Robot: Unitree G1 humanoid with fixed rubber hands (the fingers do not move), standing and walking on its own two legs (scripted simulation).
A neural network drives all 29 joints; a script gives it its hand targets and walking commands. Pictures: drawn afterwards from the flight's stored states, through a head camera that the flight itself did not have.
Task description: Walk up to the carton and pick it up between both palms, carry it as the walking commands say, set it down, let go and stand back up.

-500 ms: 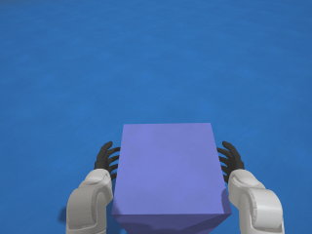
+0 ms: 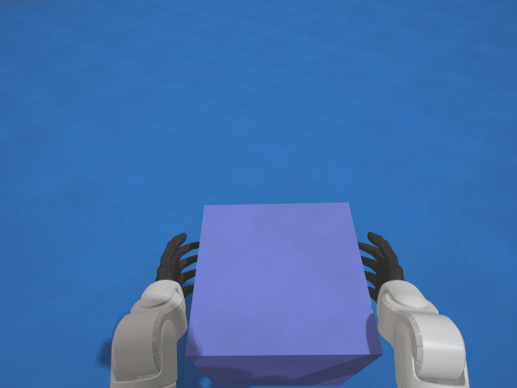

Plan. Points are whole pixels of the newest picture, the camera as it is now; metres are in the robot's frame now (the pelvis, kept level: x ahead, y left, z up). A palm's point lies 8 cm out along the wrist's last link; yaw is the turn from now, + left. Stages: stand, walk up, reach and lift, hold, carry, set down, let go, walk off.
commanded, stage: carry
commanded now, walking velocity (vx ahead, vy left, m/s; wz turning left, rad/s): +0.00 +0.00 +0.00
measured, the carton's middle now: (277, 301) +0.27 +0.00 +0.02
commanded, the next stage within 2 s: none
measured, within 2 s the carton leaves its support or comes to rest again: neither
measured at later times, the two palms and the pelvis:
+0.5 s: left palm (170, 288) +0.25 +0.15 +0.09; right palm (389, 289) +0.25 -0.15 +0.09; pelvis +0.00 +0.00 +0.00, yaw +0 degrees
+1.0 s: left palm (171, 290) +0.25 +0.15 +0.09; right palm (389, 290) +0.25 -0.15 +0.08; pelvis +0.00 +0.00 +0.00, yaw +0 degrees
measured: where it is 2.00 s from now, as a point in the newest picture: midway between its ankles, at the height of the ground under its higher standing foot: outside the picture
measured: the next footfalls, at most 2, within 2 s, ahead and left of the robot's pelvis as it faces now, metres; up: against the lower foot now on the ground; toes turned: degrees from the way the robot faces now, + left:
right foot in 1.80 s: +0.03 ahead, -0.02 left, +0.00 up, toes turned +10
